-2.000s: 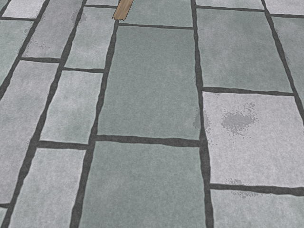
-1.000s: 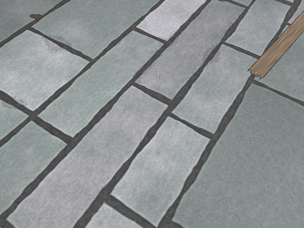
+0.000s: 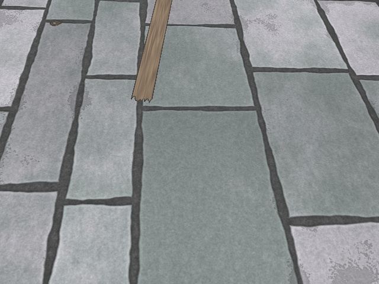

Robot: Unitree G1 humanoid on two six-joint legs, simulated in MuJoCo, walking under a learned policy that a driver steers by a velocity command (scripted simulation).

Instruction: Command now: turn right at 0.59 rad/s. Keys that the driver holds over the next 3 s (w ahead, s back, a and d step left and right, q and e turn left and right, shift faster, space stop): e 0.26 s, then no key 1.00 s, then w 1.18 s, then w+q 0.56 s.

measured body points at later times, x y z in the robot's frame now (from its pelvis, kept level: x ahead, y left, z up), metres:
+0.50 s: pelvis +0.00 -0.06 +0.00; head +0.03 -0.09 +0.45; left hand +0.22 +0.17 -0.08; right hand +0.06 -0.37 -0.12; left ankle +0.03 +0.10 -0.67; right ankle -0.02 -0.15 -0.74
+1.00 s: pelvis +0.02 -0.04 -0.01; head +0.02 -0.04 +0.44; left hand +0.20 +0.19 -0.13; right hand +0.07 -0.32 -0.13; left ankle +0.04 +0.09 -0.74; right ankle -0.02 -0.15 -0.74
